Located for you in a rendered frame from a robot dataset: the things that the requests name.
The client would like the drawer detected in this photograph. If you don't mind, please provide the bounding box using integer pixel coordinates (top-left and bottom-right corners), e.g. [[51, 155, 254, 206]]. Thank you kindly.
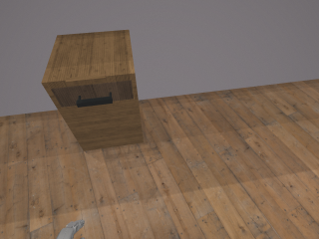
[[51, 80, 134, 108]]

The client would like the left robot hand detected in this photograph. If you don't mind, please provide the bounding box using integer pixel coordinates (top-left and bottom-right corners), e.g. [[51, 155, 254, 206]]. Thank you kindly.
[[56, 219, 85, 239]]

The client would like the handle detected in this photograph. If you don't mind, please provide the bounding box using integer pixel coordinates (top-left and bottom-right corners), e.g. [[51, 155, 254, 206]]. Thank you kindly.
[[76, 92, 113, 108], [65, 74, 107, 87]]

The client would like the cabinet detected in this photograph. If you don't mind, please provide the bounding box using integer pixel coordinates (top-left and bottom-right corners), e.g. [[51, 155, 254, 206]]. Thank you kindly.
[[41, 30, 144, 151]]

